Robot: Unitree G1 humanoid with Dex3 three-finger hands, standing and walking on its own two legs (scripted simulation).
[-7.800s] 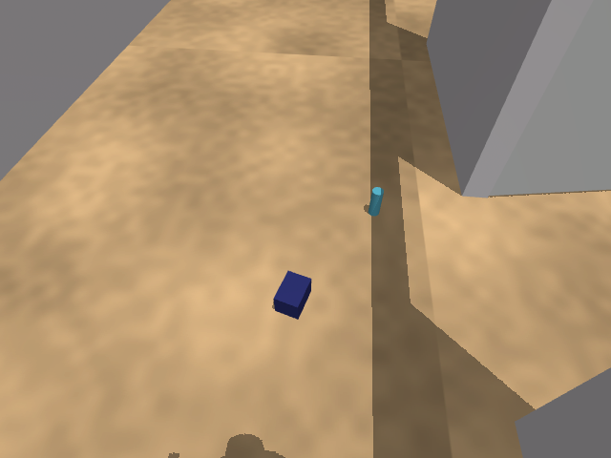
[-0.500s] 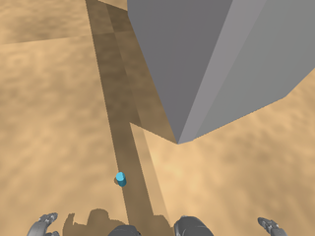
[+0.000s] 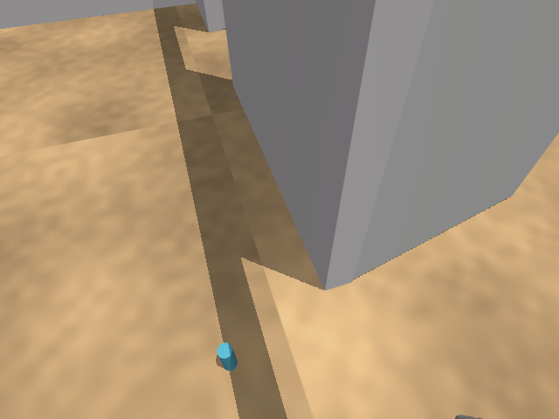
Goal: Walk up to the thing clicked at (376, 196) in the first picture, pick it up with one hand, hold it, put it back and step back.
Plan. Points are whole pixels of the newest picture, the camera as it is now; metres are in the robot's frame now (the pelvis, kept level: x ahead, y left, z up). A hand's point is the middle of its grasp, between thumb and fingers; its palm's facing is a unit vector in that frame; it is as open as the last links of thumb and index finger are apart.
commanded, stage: stand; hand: left
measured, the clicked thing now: (227, 357) +0.41 +0.21 -0.71
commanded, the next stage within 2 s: go down in 1.88 s
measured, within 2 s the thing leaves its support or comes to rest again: neither
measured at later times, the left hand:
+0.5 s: hand out of the picture +0.10 +0.23 -0.15, palm faces -0.02 -0.94 -0.34, open 7.3 cm
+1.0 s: hand out of the picture +0.09 +0.23 -0.15, palm faces +0.00 -0.94 -0.35, open 7.3 cm
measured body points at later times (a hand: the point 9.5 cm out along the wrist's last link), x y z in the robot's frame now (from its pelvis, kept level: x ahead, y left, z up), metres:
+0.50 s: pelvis +0.01 -0.02 +0.00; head +0.02 -0.02 +0.45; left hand +0.10 +0.28 -0.13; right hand +0.08 -0.33 -0.13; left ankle +0.01 +0.11 -0.75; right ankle +0.02 -0.13 -0.75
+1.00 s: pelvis +0.01 -0.03 +0.00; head +0.02 -0.03 +0.45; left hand +0.09 +0.28 -0.13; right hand +0.10 -0.32 -0.13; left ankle +0.01 +0.11 -0.75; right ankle +0.02 -0.13 -0.75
